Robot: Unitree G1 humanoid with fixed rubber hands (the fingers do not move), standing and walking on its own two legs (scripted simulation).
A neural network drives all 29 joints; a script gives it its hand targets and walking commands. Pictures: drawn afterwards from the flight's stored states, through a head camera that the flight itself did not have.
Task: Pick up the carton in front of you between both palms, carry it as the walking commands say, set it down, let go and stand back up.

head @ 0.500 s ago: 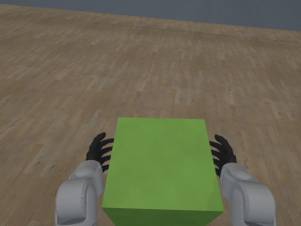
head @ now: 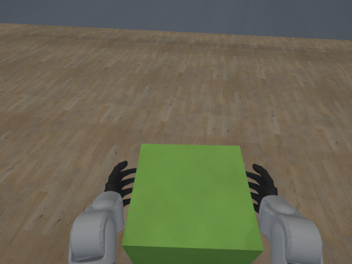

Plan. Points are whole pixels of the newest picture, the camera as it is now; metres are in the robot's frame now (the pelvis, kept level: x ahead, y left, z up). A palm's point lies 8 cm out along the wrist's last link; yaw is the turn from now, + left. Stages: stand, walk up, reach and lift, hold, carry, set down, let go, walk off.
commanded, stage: carry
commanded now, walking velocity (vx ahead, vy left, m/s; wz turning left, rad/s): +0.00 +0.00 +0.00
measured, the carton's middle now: (188, 215) +0.25 +0.00 +0.02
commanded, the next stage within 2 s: hold in 1.66 s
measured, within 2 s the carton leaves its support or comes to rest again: neither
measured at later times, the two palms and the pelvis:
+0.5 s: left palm (111, 213) +0.21 +0.15 +0.10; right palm (274, 219) +0.21 -0.15 +0.10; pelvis -0.03 +0.00 +0.00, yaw +0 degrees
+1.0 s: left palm (117, 227) +0.21 +0.15 +0.05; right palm (268, 233) +0.21 -0.15 +0.05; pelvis -0.06 -0.01 +0.00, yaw +0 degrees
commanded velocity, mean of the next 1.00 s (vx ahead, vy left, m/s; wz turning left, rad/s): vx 0.00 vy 0.00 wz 0.00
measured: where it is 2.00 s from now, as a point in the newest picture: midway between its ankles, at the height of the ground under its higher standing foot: outside the picture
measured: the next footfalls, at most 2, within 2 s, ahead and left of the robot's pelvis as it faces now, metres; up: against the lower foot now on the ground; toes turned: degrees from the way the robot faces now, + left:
none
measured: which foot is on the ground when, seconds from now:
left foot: down 0.00-1.00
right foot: down 0.00-1.00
